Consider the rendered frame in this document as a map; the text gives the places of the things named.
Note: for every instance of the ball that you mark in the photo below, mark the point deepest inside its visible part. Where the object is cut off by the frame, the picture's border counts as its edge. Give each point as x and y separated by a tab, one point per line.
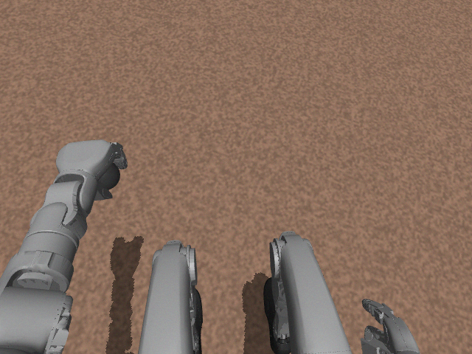
111	178

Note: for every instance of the right robot foot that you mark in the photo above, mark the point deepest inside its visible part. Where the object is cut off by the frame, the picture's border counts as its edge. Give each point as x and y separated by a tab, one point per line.
279	346

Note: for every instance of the left robot hand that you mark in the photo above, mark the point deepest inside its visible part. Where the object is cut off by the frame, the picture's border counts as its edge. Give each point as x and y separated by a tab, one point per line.
94	157

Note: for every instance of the right robot hand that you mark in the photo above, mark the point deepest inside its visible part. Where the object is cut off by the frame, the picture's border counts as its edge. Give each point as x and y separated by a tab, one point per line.
394	338

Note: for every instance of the left robot arm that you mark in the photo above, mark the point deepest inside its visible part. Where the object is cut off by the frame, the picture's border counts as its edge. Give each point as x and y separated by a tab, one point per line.
34	308

